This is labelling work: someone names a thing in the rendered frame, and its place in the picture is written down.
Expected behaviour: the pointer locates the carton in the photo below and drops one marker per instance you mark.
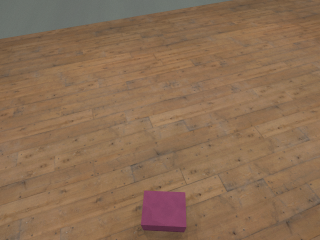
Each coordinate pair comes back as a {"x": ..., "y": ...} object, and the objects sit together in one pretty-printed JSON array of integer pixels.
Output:
[{"x": 164, "y": 211}]

